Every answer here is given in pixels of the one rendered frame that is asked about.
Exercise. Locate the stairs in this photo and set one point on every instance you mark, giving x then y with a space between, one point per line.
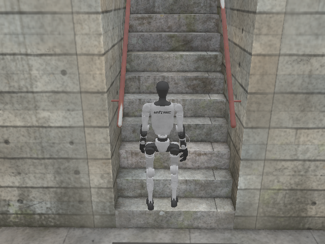
175 41

